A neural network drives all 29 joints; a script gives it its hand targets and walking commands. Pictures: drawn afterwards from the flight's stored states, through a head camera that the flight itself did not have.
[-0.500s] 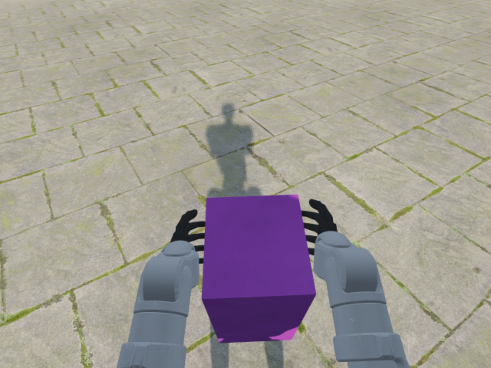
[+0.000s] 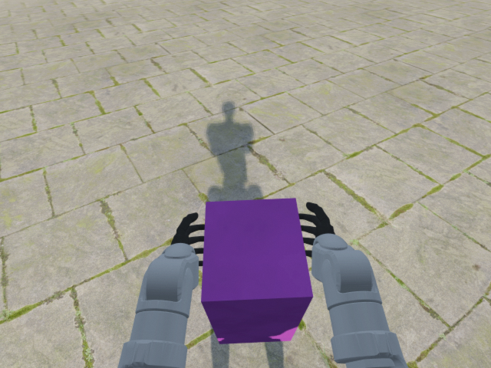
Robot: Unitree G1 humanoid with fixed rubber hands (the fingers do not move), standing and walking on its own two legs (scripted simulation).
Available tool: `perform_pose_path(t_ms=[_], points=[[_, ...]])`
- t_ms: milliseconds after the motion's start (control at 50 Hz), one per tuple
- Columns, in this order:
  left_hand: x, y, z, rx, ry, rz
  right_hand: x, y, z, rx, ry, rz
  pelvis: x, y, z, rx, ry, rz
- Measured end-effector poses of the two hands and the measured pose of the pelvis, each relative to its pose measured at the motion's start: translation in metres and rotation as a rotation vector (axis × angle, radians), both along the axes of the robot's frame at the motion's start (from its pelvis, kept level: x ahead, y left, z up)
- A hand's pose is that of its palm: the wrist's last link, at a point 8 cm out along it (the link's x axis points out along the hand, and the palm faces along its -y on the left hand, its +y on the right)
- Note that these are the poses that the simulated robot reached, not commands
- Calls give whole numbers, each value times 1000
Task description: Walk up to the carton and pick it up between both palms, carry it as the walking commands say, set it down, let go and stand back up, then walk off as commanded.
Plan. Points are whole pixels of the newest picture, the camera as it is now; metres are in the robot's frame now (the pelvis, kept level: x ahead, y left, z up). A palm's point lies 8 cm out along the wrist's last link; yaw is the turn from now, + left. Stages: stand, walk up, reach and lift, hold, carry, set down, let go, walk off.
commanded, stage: hold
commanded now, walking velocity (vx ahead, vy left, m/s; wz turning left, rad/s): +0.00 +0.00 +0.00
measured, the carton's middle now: (253, 279) +0.29 +0.01 -0.01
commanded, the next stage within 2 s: set down in 0.40 s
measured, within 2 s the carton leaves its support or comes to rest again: neither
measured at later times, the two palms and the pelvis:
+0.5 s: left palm (159, 294) +0.23 +0.15 +0.05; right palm (306, 258) +0.28 -0.07 +0.08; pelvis -0.06 +0.01 +0.00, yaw +2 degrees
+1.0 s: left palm (167, 302) +0.24 +0.15 +0.00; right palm (301, 265) +0.30 -0.07 +0.02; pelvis -0.07 -0.01 -0.01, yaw +5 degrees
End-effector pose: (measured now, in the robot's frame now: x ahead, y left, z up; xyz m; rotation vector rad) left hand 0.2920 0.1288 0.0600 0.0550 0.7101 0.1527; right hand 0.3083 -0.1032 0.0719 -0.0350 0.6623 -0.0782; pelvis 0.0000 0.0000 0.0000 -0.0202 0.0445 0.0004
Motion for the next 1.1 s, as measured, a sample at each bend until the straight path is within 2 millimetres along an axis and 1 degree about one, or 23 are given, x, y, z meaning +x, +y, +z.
perform_pose_path(t_ms=[60,80,120,180,260,300,340,420,460,540,600,660,760,840,920,1020,1100], points=[[-12,6,-27,26,61,-9,-6,6,-26,-29,59,40,-3,0,1,-1,-18,0],[-17,9,-34,25,73,-5,-8,9,-31,-22,71,55,-5,1,1,-1,-20,0],[-27,15,-40,21,74,8,-11,16,-34,-11,69,84,-10,1,1,-2,-27,1],[-35,21,-35,23,37,27,-13,24,-28,-12,23,102,-18,3,1,-4,-38,1],[-42,24,-19,32,-24,39,-16,30,-6,-32,-61,108,-26,4,1,-6,-54,2],[-46,26,-14,29,-37,45,-19,32,1,-34,-78,115,-30,5,1,-6,-73,3],[-51,25,-13,22,-26,45,-22,32,4,-44,-72,121,-35,6,0,-6,-95,4],[-59,24,-18,-11,11,53,-30,32,4,-63,-38,118,-46,7,-1,-1,-123,10],[-62,25,-17,-21,10,66,-31,33,5,-67,-39,127,-52,8,-2,2,-133,17],[-63,25,-8,-12,-11,95,-31,33,7,-35,-60,135,-61,8,-4,14,-150,51],[-63,25,-7,-15,-1,122,-29,32,3,-10,-50,132,-68,6,-5,22,-161,63],[-63,24,-12,-32,12,150,-27,31,-3,-7,-36,137,-74,2,-5,29,-170,73],[-65,21,-30,-43,36,175,-26,29,-21,-10,-9,152,-78,-5,-6,35,-177,81],[-64,19,-42,-37,44,181,-22,28,-35,-5,-2,158,-76,-9,-6,39,-176,85],[-59,19,-51,-35,29,188,-15,28,-42,-2,-16,164,-73,-12,-6,40,-171,90],[-51,24,-59,-34,8,198,-7,33,-51,4,-34,168,-64,-11,-6,38,-162,94],[-45,29,-67,-37,11,203,-3,37,-63,6,-29,162,-55,-8,-5,34,-149,94]])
